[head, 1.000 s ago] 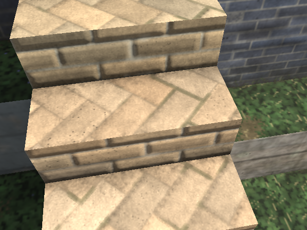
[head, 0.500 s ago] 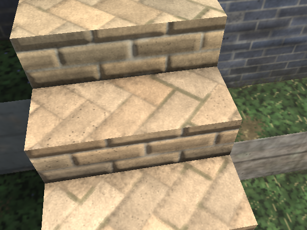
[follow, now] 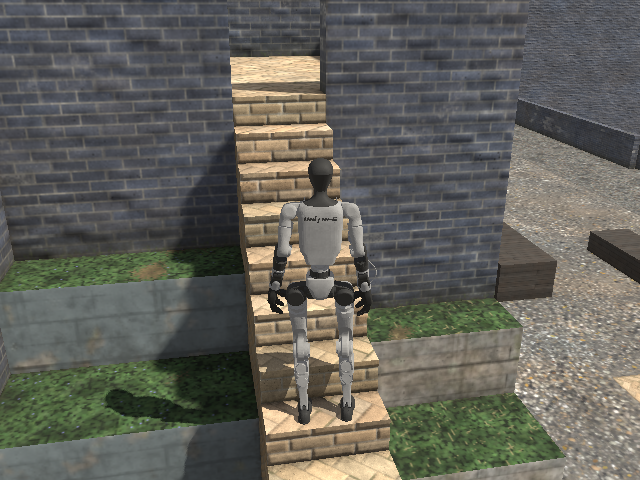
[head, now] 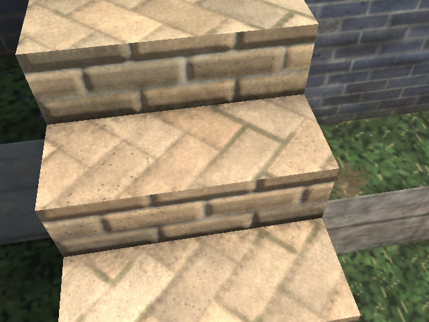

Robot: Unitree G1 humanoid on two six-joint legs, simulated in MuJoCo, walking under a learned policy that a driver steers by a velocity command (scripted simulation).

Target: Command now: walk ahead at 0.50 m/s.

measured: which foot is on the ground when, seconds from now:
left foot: down 0.00-1.00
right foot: down 0.00-1.00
